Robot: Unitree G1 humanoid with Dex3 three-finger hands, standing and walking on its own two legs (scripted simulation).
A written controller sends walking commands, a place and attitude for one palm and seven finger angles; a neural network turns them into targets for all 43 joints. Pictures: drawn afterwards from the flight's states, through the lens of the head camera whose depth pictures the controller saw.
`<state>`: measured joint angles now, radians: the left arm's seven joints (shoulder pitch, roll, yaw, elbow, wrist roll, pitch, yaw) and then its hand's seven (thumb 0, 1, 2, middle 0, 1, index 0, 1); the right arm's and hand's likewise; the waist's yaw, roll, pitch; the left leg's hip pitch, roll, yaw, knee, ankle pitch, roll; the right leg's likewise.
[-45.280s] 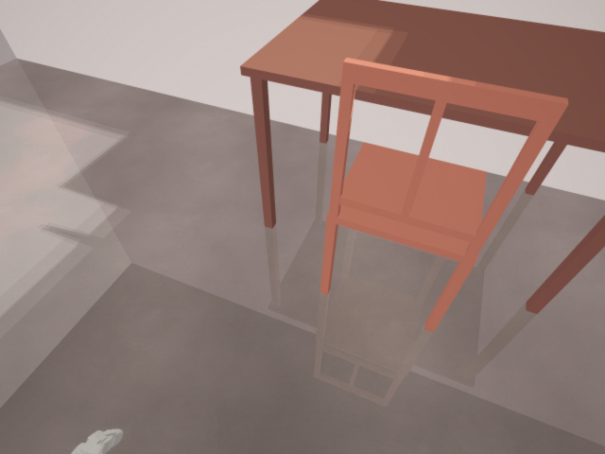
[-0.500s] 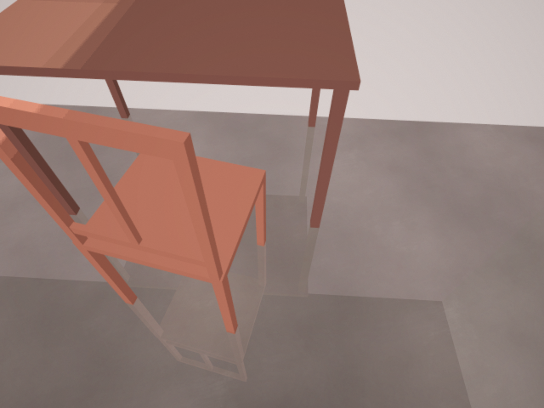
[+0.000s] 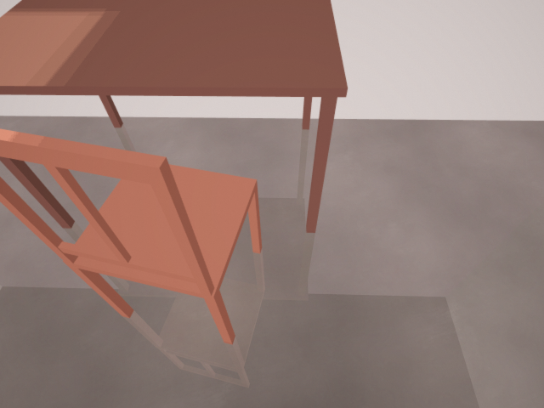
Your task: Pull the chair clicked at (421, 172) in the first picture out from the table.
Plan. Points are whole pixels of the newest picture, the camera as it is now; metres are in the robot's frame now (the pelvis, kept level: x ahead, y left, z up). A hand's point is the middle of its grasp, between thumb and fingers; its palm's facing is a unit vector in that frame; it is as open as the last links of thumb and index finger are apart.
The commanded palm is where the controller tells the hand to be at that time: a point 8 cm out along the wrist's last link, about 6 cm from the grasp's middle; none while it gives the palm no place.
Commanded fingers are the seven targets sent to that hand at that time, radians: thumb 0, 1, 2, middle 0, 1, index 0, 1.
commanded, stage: come to a stop and stand still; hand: left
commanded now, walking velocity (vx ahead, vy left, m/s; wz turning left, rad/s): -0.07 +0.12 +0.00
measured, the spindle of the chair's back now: (95, 219) +0.46 +0.39 -0.08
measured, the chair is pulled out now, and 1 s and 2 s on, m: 0.21 0.21 0.21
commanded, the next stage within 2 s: look again from close up in 0.74 s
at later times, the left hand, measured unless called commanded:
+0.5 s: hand out of the picture +0.00 +0.18 -0.17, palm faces +0.05 -0.97 -0.23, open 7.3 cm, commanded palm none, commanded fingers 0.00 0.90 0.90 -0.20 -0.30 -0.20 -0.30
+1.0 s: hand out of the picture -0.02 +0.17 -0.18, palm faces +0.03 -0.98 -0.18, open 7.4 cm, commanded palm none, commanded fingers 0.00 0.90 0.90 -0.20 -0.30 -0.20 -0.30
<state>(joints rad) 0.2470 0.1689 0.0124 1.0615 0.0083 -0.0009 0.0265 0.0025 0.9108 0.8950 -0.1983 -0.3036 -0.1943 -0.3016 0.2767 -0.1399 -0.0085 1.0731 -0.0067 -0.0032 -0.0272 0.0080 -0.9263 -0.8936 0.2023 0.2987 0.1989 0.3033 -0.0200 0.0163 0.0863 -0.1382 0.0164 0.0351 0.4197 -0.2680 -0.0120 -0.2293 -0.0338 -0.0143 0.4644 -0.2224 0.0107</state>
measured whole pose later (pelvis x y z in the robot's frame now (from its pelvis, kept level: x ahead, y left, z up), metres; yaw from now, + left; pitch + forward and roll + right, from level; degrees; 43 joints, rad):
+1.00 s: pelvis -0.01 +0.01 -0.01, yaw +1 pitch -1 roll +0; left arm 0.33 0.11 0.00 1.11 0.02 -0.02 0.04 0.00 0.91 0.89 -0.20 -0.30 -0.20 -0.30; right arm 0.34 -0.13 0.00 1.05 -0.01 -0.02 -0.01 0.00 -0.91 -0.89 0.20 0.30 0.20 0.30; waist -0.02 0.03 0.01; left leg -0.22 0.02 0.02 0.56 -0.33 0.00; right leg -0.27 -0.03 -0.02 0.54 -0.25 0.02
